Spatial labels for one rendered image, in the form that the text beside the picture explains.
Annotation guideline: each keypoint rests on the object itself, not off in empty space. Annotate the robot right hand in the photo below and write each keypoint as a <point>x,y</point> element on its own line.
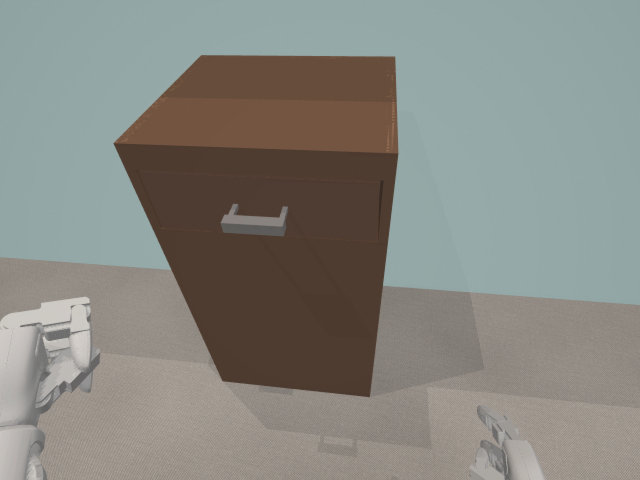
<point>517,459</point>

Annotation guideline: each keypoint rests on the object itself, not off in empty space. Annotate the robot left hand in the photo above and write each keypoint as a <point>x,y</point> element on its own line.
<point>24,355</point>

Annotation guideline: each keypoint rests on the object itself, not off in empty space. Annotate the left robot forearm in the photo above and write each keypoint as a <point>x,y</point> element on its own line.
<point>20,447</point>

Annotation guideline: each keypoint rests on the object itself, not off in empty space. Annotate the drawer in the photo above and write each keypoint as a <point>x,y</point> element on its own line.
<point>320,207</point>

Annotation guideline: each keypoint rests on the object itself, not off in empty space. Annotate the cabinet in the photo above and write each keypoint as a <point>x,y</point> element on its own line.
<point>297,312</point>

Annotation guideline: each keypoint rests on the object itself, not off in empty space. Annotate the handle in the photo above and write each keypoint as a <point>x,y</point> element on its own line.
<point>256,225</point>

